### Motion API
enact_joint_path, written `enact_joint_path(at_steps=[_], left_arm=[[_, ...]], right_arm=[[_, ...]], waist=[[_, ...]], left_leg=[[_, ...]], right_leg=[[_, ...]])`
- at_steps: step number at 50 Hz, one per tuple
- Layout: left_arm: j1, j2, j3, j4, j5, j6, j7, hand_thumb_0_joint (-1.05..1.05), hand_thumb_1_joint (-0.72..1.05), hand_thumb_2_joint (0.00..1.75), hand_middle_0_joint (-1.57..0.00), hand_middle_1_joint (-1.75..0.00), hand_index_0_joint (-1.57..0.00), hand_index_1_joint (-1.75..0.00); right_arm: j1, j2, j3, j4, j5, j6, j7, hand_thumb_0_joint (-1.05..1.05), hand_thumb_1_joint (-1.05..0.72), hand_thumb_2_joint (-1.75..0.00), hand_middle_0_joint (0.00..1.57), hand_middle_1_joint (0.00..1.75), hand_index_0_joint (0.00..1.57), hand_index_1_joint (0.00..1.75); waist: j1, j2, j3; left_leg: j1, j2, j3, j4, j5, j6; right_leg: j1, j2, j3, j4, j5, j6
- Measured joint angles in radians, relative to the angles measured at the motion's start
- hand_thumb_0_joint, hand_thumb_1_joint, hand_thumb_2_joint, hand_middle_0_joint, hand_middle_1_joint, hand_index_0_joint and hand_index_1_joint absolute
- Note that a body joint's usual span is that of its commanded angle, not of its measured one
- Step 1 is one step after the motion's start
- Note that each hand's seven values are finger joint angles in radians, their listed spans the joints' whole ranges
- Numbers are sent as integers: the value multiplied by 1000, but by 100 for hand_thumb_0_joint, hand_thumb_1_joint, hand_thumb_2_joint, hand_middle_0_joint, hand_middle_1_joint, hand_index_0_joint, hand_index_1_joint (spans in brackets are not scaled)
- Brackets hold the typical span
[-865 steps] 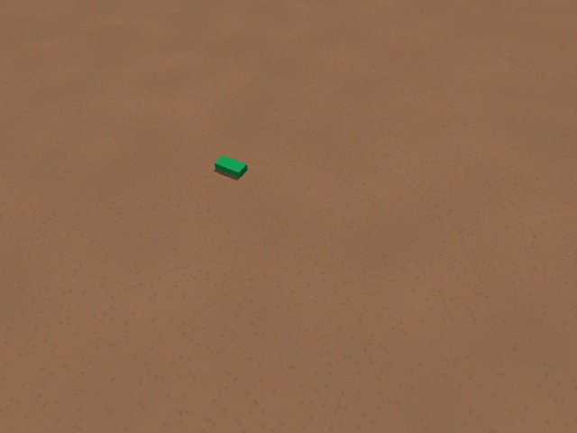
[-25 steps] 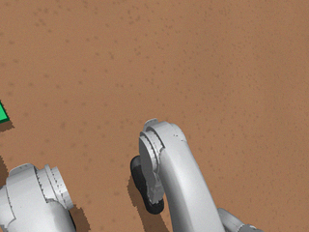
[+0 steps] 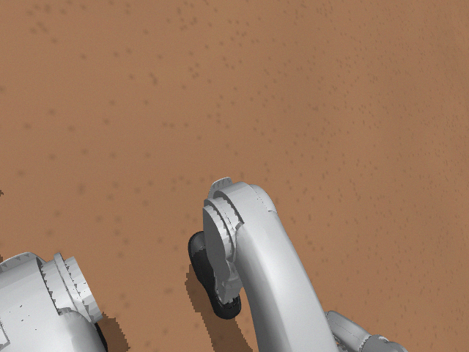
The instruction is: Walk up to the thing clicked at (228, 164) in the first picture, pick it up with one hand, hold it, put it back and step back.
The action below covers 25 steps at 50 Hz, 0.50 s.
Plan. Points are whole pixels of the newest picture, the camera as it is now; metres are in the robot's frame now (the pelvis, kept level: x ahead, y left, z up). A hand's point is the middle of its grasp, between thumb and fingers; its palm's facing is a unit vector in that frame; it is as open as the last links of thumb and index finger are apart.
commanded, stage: close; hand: left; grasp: from above
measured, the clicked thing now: out of the picture +0.44 +0.31 -0.28
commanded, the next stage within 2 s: settle in 1.06 s
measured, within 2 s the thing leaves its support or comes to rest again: leaves its support in 1.44 s
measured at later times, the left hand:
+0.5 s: hand out of the picture +0.43 +0.30 -0.25, palm faces -0.43 -0.18 -0.88, open 10.5 cm
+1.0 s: hand out of the picture +0.44 +0.30 -0.25, palm faces -0.42 -0.17 -0.89, open 10.3 cm
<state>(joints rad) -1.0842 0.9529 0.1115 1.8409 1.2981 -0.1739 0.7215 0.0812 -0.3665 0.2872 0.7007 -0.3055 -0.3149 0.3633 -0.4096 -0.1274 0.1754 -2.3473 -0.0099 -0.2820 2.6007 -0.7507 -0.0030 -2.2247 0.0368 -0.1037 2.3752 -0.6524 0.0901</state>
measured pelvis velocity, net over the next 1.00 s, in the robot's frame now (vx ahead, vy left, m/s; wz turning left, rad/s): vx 0.00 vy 0.00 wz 0.00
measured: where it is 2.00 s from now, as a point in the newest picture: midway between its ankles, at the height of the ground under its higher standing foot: (164, 328)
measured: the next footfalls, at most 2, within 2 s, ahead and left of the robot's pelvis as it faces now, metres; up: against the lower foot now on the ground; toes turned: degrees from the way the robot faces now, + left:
none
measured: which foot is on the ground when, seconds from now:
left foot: down 0.00-1.00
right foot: down 0.00-1.00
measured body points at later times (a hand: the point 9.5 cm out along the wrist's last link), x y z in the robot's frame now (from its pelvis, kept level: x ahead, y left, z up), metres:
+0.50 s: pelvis +0.00 +0.00 +0.01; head +0.27 +0.13 +0.34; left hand +0.45 +0.30 -0.20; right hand +0.05 -0.25 -0.04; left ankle +0.05 +0.12 -0.26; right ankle +0.13 -0.15 -0.26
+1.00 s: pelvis +0.00 +0.00 +0.01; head +0.27 +0.13 +0.34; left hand +0.45 +0.31 -0.20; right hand +0.05 -0.25 -0.04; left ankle +0.05 +0.12 -0.26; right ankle +0.13 -0.15 -0.26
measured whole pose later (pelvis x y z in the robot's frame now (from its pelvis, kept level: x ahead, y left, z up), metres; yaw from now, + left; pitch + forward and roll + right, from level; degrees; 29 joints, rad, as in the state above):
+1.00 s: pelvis +0.00 +0.00 +0.01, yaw +0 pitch +27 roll -16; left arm -1.08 0.96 0.09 1.81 1.26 -0.19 0.70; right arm 0.10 -0.37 0.30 0.66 -0.30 -0.28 0.33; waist -0.41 -0.12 0.19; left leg -2.33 -0.01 -0.28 2.56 -0.74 -0.01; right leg -2.21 0.03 -0.11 2.34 -0.64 0.09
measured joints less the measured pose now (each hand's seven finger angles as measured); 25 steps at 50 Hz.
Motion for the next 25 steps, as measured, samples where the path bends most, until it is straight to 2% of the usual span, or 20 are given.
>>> enact_joint_path(at_steps=[9, 13, 17, 25], left_arm=[[8, 2, -8, -7, -16, -8, -16, 0, -11, 66, -35, -79, -41, -77], [18, 4, 4, -20, -18, -13, -20, 0, -8, 63, -37, -75, -45, -75], [19, -5, -14, -20, -27, -11, -19, 0, -4, 62, -39, -71, -48, -73], [15, 5, -8, -21, -23, -22, -21, 0, 0, 56, -44, -65, -55, -67]], right_arm=[[11, -5, 5, -15, 6, 3, 0, 0, -91, -91, 20, 30, 20, 30], [13, -1, 2, -18, 10, 8, -7, 0, -91, -91, 20, 30, 20, 30], [15, 1, 3, -15, 13, 9, -9, 0, -91, -91, 20, 30, 20, 30], [11, -2, 2, -23, 15, 12, -21, 0, -91, -91, 20, 30, 20, 30]], waist=[[-1, 3, 5], [1, 4, 7], [4, 2, 4], [4, 2, 11]], left_leg=[[8, 1, -2, -7, 1, -4], [12, 4, -1, -13, 2, -4], [15, 4, 0, -18, 3, -6], [19, 5, 0, -25, 6, -7]], right_leg=[[5, -1, -2, -5, 2, 0], [7, 0, -2, -12, 5, 4], [8, -1, -1, -14, 7, -1], [12, -2, -3, -21, 9, -1]])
